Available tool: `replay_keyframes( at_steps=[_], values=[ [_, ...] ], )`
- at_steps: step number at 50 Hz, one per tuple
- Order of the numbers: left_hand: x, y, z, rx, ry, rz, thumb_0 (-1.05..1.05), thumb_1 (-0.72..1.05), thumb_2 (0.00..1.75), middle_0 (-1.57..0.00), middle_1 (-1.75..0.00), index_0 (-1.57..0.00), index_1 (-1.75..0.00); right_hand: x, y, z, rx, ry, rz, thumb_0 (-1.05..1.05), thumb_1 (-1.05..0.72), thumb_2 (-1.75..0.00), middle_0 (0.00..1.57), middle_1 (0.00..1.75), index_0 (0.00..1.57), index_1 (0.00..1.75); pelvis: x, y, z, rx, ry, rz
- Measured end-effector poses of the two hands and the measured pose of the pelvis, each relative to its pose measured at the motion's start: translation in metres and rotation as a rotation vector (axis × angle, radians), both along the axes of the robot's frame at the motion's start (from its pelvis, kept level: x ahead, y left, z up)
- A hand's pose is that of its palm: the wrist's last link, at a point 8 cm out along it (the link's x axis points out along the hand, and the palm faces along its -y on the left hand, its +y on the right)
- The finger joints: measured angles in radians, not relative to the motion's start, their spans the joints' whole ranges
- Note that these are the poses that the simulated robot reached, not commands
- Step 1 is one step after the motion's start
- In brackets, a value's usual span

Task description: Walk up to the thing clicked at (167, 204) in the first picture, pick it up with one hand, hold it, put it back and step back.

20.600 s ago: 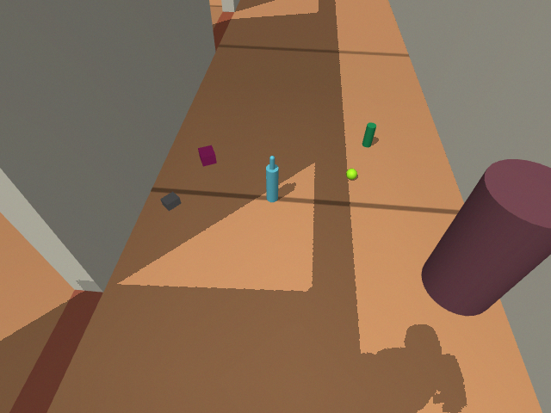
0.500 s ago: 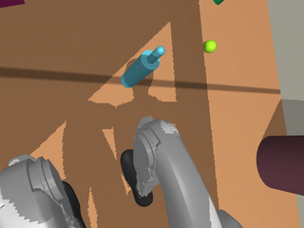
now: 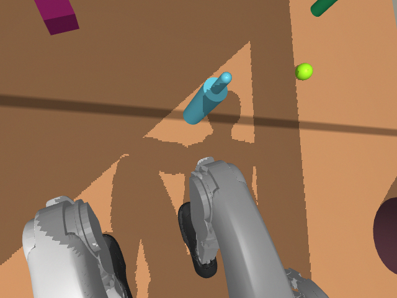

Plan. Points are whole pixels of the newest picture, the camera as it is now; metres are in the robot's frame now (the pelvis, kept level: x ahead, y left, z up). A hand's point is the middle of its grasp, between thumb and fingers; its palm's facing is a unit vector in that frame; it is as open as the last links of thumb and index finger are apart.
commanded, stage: lift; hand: left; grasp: from above
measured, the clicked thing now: out of the picture +0.50 +0.37 -0.17
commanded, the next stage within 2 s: hold in 1.46 s
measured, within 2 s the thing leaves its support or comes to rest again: neither
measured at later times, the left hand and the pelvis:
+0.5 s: hand out of the picture +0.39 +0.35 +0.02, palm faces -0.33 -0.28 -0.90, open 8.5 cm; pelvis -0.01 +0.00 +0.12, yaw +5 degrees
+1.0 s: hand out of the picture +0.35 +0.30 +0.22, palm faces -0.36 -0.30 -0.88, open 8.6 cm; pelvis +0.03 +0.00 +0.31, yaw +8 degrees
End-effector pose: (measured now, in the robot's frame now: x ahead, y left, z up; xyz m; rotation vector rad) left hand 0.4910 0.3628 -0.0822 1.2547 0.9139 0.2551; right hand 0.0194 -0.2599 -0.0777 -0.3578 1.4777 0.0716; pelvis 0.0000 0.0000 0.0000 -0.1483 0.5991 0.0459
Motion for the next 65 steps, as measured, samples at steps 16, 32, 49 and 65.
replay_keyframes(
  at_steps=[16, 32, 49, 65],
  values=[
    [-0.065, 0.005, 0.089, 0.015, -0.019, -0.170, 0.01, 0.27, 0.24, -0.77, -0.44, -0.81, -0.40, 0.041, -0.007, 0.035, -0.030, -0.093, -0.037, 0.01, -0.91, -0.89, 0.20, 0.30, 0.20, 0.30, -0.008, 0.001, 0.057, 0.033, 0.021, 0.047],
    [-0.116, -0.021, 0.222, 0.020, -0.024, -0.133, 0.01, 0.24, 0.31, -0.76, -0.47, -0.80, -0.43, 0.107, 0.011, 0.138, -0.020, -0.351, -0.073, 0.01, -0.90, -0.89, 0.20, 0.30, 0.20, 0.30, -0.005, -0.001, 0.173, 0.070, -0.051, 0.070],
    [-0.136, -0.053, 0.357, -0.003, 0.021, -0.110, 0.00, 0.22, 0.32, -0.77, -0.48, -0.81, -0.44, 0.115, 0.006, 0.276, -0.077, -0.422, -0.162, 0.01, -0.89, -0.89, 0.21, 0.30, 0.20, 0.30, 0.029, -0.003, 0.309, 0.110, -0.210, 0.084],
    [-0.130, -0.061, 0.423, -0.006, 0.030, -0.131, 0.01, 0.27, 0.22, -0.78, -0.42, -0.83, -0.38, 0.135, 0.018, 0.337, -0.038, -0.429, -0.161, 0.01, -0.89, -0.89, 0.21, 0.30, 0.20, 0.30, 0.061, 0.004, 0.376, 0.134, -0.318, 0.090]
  ],
)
